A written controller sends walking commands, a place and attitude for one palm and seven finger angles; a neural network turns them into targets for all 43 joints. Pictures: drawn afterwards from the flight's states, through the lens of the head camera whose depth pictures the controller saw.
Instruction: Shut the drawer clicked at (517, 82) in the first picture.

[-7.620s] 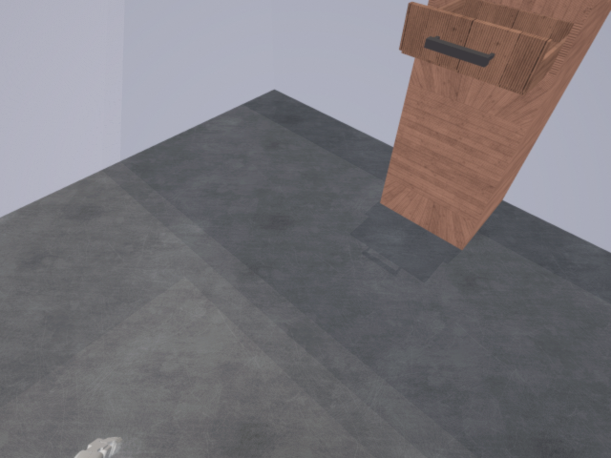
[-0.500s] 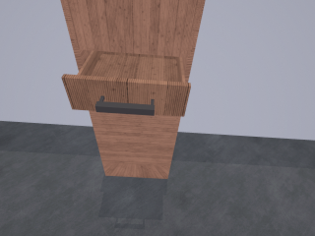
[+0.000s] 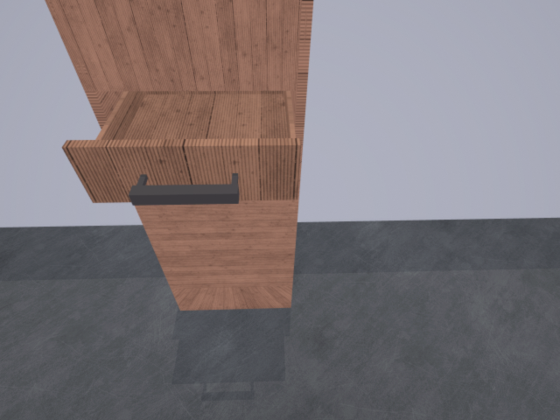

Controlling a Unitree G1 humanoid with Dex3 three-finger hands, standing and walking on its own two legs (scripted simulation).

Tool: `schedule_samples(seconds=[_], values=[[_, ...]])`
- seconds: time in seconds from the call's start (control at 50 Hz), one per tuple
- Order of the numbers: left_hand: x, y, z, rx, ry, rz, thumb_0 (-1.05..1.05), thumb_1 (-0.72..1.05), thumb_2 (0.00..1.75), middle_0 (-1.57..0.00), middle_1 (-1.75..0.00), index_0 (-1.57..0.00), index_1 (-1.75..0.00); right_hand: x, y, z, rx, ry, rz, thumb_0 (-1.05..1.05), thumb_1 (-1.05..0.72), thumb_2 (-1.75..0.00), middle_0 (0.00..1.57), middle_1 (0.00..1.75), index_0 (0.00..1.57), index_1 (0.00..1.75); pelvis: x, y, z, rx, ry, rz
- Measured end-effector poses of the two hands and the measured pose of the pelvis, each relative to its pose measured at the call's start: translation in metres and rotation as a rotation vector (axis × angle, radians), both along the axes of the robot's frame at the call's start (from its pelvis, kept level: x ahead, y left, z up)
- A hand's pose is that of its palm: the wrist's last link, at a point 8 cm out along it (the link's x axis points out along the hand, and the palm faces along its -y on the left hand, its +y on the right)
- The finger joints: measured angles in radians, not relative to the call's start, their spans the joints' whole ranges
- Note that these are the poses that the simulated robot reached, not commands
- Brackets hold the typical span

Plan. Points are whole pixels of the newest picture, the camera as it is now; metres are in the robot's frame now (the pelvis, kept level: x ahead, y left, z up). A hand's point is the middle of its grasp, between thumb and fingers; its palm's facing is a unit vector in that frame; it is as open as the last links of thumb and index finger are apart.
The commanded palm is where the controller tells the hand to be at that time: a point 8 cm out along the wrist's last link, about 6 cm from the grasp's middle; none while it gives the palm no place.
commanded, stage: shuffle to correct the standing spot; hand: left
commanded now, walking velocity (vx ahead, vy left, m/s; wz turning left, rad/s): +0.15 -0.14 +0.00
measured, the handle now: (187, 186) +0.47 +0.17 +0.08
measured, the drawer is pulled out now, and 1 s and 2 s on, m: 0.18 0.18 0.18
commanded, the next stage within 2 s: come to a stop and stand still in 0.18 s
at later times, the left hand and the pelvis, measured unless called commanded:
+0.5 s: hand out of the picture +0.03 +0.08 -0.19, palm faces +0.16 -0.98 -0.08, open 7.4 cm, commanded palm none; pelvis +0.08 -0.04 -0.01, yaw +3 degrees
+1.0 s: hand out of the picture +0.04 +0.13 -0.18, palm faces +0.09 -0.98 -0.20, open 7.4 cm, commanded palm none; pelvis +0.02 -0.04 +0.00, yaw +3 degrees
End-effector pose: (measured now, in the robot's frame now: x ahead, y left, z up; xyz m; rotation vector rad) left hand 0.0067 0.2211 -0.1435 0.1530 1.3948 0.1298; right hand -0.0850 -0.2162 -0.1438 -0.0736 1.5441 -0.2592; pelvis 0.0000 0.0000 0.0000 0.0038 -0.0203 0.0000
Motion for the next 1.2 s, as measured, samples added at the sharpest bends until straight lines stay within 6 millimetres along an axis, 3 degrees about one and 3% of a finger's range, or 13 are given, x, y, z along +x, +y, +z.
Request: schedule_samples(seconds=[0.12,0.24,0.38,0.48,0.56,0.7,0.8,0.9,1.08,1.2], values=[[0.019,-0.024,-0.001,0.034,-0.088,0.052,0.01,0.93,0.90,-0.19,-0.30,-0.19,-0.30,0.030,-0.039,-0.012,0.012,-0.002,0.047,0.00,-0.90,-0.90,0.20,0.30,0.20,0.30,0.014,-0.032,-0.008,-0.009,-0.003,0.030],[0.009,-0.057,-0.005,-0.017,-0.050,0.113,0.00,0.92,0.90,-0.19,-0.30,-0.19,-0.30,0.106,-0.064,-0.002,-0.019,-0.127,0.117,0.01,-0.91,-0.90,0.19,0.30,0.20,0.30,0.033,-0.045,-0.003,-0.025,0.005,0.059],[0.002,-0.080,-0.025,-0.102,0.037,0.162,0.00,0.91,0.90,-0.20,-0.30,-0.20,-0.30,0.192,-0.058,0.002,-0.057,-0.280,0.197,0.00,-0.91,-0.90,0.19,0.30,0.20,0.30,0.061,-0.044,-0.012,-0.054,0.001,0.065],[0.008,-0.087,-0.024,-0.112,0.076,0.171,0.00,0.91,0.90,-0.19,-0.30,-0.19,-0.30,0.221,-0.051,0.007,-0.064,-0.296,0.209,0.00,-0.93,-0.90,0.19,0.30,0.20,0.30,0.078,-0.043,-0.009,-0.021,-0.005,0.051],[0.018,-0.085,-0.016,-0.090,0.064,0.156,0.00,0.91,0.90,-0.20,-0.30,-0.20,-0.30,0.233,-0.046,0.005,-0.045,-0.300,0.201,0.00,-0.93,-0.90,0.20,0.30,0.20,0.30,0.078,-0.042,-0.006,-0.014,0.002,0.045],[0.030,-0.059,-0.011,-0.008,0.009,0.116,0.00,0.91,0.90,-0.20,-0.30,-0.20,-0.30,0.220,-0.047,-0.004,-0.019,-0.297,0.173,0.00,-0.92,-0.90,0.20,0.30,0.20,0.30,0.060,-0.043,-0.009,-0.009,-0.002,0.032],[0.037,-0.040,-0.006,0.039,-0.056,0.092,0.00,0.91,0.90,-0.19,-0.30,-0.19,-0.30,0.193,-0.053,-0.005,-0.016,-0.279,0.161,0.00,-0.93,-0.90,0.20,0.30,0.20,0.30,0.046,-0.043,-0.009,-0.008,-0.022,0.033],[0.036,-0.035,-0.003,0.042,-0.097,0.074,0.00,0.91,0.90,-0.19,-0.30,-0.19,-0.30,0.158,-0.054,-0.004,-0.007,-0.233,0.157,0.00,-0.93,-0.90,0.20,0.30,0.20,0.30,0.033,-0.043,-0.006,-0.010,-0.028,0.039],[0.005,-0.045,-0.007,-0.005,-0.044,0.078,0.00,0.91,0.90,-0.19,-0.30,-0.19,-0.30,0.095,-0.041,-0.003,0.021,-0.111,0.133,0.00,-0.91,-0.90,0.19,0.30,0.20,0.30,0.020,-0.039,-0.003,-0.016,-0.012,0.044],[-0.026,-0.054,-0.010,-0.039,0.038,0.099,0.00,0.91,0.90,-0.19,-0.30,-0.19,-0.30,0.069,-0.028,-0.003,0.036,-0.054,0.110,0.00,-0.91,-0.90,0.19,0.30,0.20,0.30,0.018,-0.034,-0.003,-0.018,-0.006,0.044]])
